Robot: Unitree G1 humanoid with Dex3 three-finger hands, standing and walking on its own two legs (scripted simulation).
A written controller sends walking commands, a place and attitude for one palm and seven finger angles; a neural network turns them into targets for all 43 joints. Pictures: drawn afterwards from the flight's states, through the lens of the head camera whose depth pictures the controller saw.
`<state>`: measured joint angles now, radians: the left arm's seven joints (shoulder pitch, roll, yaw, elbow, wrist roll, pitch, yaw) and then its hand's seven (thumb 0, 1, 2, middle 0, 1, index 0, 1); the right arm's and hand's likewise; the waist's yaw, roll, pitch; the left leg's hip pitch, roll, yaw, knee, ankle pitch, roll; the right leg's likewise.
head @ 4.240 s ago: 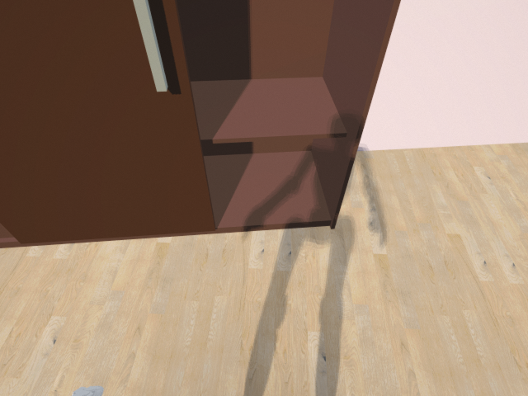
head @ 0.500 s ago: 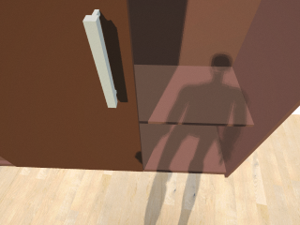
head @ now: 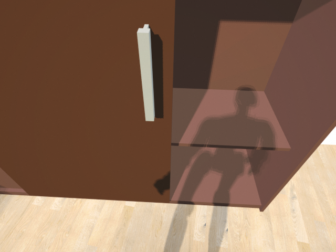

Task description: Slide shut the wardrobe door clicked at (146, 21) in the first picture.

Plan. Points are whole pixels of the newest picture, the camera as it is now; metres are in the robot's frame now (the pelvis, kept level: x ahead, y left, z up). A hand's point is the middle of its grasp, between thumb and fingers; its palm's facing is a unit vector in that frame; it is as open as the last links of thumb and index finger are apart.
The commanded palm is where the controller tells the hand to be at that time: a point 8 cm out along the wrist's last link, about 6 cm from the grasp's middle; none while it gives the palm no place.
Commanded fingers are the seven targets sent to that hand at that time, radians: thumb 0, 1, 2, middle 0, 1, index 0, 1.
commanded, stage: come to a stop and stand still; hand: left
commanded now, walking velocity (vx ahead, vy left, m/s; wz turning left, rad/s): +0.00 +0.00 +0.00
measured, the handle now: (148, 77) +0.52 +0.09 +0.17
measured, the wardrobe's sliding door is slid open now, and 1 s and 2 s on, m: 0.55 0.55 0.55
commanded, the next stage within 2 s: look again from close up in 1.64 s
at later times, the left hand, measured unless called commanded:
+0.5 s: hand out of the picture +0.00 +0.19 -0.15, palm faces +0.00 -0.98 -0.20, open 7.4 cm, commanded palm none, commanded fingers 0.00 0.90 0.90 -0.20 -0.30 -0.20 -0.30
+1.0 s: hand out of the picture +0.04 +0.17 -0.15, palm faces +0.01 -0.98 -0.22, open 7.3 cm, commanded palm none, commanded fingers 0.00 0.90 0.90 -0.20 -0.30 -0.20 -0.30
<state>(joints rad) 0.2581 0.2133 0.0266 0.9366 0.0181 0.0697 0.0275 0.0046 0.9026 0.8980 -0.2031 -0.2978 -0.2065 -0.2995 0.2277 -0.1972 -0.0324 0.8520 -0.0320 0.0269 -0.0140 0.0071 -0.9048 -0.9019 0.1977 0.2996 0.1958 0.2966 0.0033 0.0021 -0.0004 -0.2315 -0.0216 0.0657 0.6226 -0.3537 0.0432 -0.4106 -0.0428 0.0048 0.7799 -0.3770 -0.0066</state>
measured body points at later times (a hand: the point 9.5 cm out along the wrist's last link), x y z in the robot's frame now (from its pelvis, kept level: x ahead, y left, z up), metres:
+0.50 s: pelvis +0.00 +0.03 +0.02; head +0.00 +0.01 +0.46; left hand +0.00 +0.25 -0.13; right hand -0.03 -0.20 -0.15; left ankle -0.01 +0.10 -0.72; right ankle +0.04 -0.11 -0.72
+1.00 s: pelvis +0.04 +0.00 +0.02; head +0.05 -0.02 +0.47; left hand +0.04 +0.22 -0.14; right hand +0.04 -0.22 -0.15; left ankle -0.01 +0.10 -0.72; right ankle +0.04 -0.11 -0.72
